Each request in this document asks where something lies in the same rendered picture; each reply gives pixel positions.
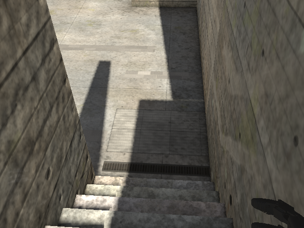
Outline stairs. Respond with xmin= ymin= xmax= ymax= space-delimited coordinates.
xmin=45 ymin=176 xmax=234 ymax=228

